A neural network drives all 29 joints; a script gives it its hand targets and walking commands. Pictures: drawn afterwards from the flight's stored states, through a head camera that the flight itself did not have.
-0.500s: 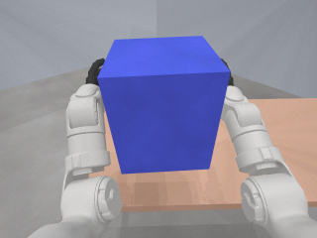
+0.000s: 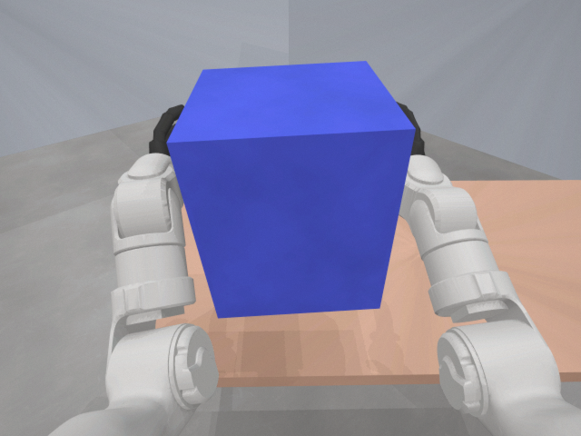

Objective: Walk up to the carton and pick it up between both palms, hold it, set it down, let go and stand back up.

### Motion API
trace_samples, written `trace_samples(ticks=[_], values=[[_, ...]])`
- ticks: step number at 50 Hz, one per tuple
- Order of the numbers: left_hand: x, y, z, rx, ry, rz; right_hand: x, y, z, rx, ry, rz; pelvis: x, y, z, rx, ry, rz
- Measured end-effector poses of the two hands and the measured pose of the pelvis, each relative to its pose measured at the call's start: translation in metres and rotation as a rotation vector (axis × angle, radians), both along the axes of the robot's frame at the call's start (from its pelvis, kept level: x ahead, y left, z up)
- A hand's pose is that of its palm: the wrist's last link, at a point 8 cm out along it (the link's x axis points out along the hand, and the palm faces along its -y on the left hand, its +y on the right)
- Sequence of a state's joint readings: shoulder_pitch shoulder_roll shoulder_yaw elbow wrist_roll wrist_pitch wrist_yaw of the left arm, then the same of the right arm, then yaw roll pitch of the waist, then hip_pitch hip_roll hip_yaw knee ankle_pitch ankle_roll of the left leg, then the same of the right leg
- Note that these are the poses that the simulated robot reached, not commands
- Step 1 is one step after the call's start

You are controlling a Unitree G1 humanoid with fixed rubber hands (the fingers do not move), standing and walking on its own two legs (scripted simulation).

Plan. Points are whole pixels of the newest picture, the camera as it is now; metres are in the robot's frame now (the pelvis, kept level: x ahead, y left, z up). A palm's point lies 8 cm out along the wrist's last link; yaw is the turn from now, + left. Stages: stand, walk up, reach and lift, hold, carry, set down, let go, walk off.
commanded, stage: hold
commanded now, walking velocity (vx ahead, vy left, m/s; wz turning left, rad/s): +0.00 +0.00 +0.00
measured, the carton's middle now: (291, 189) +0.36 +0.01 +0.23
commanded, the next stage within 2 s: none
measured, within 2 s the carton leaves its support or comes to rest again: neither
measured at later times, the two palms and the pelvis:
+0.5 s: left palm (165, 176) +0.37 +0.16 +0.25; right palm (402, 173) +0.37 -0.14 +0.25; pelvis +0.01 +0.02 +0.00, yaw -1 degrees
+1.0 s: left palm (168, 162) +0.37 +0.16 +0.27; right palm (410, 163) +0.37 -0.15 +0.26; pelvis +0.00 +0.00 +0.00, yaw -1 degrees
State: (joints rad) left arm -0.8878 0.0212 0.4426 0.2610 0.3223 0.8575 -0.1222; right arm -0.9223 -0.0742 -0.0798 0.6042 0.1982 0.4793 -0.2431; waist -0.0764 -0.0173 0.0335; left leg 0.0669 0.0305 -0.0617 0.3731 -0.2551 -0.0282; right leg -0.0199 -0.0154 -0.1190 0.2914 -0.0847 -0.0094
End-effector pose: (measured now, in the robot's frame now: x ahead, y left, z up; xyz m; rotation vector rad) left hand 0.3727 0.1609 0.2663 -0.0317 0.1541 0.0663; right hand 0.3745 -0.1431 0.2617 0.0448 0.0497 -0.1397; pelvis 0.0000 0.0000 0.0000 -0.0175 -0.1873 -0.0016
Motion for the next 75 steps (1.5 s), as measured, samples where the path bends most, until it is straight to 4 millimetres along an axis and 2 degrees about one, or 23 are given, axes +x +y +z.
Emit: trace_samples(ticks=[10,14,28,46,60,75], values=[[0.007,0.004,-0.003,0.006,-0.028,-0.004,0.006,0.004,-0.001,-0.009,-0.024,0.001,0.007,0.004,0.0,-0.007,0.006,-0.001],[0.008,0.004,-0.011,0.011,-0.007,-0.006,0.007,0.004,-0.01,-0.003,-0.001,-0.003,0.009,0.007,0.0,-0.01,-0.009,-0.002],[-0.007,0.002,-0.009,0.023,-0.032,0.007,-0.006,0.003,-0.012,-0.006,-0.021,0.004,0.011,0.016,-0.001,-0.01,-0.025,-0.027],[-0.005,-0.004,0.006,0.023,-0.015,0.009,-0.005,-0.003,0.0,-0.016,0.0,0.006,0.0,0.005,0.0,0.003,-0.007,-0.025],[-0.003,-0.003,0.007,0.013,-0.013,0.007,-0.003,-0.002,0.001,-0.016,0.006,0.007,-0.002,-0.002,0.0,0.004,0.008,-0.009],[-0.002,0.0,0.005,0.017,-0.02,0.001,-0.003,0.001,0.0,-0.011,0.003,0.003,0.001,0.003,0.0,0.0,0.005,-0.009]])
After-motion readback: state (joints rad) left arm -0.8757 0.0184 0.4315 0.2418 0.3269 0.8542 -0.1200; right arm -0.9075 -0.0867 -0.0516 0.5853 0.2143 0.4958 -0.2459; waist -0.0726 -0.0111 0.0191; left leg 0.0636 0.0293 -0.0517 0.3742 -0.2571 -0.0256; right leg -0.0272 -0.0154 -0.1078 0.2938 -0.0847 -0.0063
